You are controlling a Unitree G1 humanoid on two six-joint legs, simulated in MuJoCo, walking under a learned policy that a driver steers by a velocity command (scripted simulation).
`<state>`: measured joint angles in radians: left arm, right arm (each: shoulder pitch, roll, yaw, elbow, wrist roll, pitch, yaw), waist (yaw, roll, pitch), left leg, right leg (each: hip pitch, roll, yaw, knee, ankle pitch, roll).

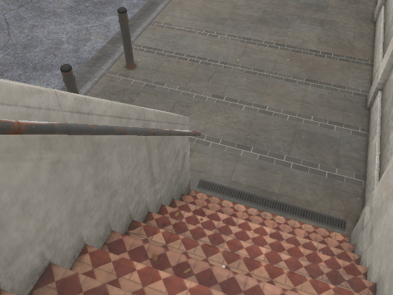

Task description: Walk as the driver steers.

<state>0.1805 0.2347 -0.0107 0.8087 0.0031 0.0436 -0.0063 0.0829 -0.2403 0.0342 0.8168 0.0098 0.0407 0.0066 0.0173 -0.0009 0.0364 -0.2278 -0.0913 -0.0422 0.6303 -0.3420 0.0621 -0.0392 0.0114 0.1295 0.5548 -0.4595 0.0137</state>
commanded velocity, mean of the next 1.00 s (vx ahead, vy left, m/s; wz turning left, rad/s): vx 0.23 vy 0.00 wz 0.00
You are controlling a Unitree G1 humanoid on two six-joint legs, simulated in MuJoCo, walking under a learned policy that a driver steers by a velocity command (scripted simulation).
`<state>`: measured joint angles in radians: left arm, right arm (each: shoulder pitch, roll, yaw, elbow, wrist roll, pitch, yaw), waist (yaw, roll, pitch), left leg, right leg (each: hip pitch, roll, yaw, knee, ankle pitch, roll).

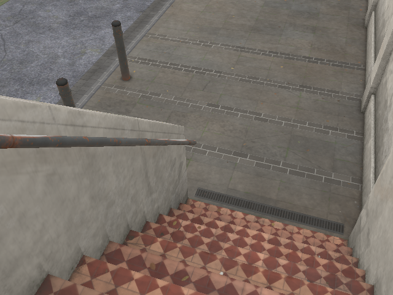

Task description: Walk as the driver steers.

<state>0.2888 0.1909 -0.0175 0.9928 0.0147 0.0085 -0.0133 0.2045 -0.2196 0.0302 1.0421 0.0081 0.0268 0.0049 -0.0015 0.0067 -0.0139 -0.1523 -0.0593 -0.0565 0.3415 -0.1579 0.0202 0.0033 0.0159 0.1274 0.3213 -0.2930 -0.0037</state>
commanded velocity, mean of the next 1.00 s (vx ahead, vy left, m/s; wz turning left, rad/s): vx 0.42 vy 0.00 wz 0.00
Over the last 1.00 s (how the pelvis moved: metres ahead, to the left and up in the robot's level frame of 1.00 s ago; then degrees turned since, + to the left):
-0.02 -0.02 0.02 0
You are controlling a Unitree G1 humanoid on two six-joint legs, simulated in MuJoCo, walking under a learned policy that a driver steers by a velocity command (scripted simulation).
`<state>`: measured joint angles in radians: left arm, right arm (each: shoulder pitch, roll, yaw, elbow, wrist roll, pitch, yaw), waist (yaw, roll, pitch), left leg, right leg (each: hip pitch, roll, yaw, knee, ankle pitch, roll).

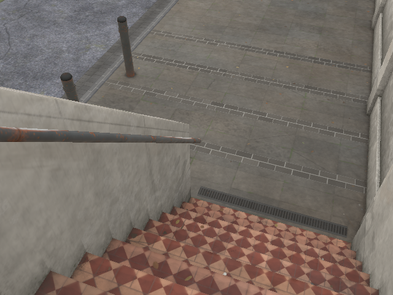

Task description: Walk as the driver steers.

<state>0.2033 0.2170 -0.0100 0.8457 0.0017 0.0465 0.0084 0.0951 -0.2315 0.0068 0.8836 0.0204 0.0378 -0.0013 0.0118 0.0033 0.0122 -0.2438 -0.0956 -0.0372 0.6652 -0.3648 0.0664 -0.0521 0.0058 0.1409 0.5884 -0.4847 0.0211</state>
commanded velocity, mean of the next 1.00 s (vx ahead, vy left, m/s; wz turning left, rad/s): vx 0.12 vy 0.00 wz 0.00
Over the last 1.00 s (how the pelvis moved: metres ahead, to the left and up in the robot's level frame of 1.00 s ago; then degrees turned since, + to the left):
0.02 0.03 -0.03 0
